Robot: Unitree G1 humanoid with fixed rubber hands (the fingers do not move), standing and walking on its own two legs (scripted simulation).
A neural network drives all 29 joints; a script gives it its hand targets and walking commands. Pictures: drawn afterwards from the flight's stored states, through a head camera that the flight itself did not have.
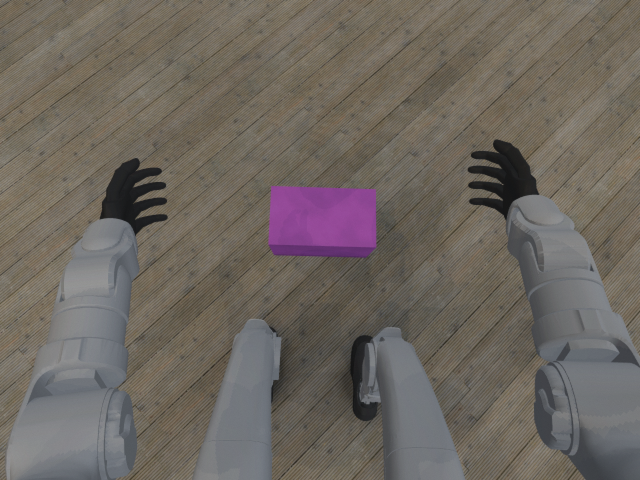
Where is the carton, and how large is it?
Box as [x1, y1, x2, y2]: [268, 186, 375, 257]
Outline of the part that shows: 271,186 268,244 274,254 365,257 375,247 375,189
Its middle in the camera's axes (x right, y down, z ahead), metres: +0.01 -0.03 +0.99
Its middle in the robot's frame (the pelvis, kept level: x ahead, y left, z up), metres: +0.51 +0.01 -0.58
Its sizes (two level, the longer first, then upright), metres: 0.251 0.142 0.165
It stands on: the floor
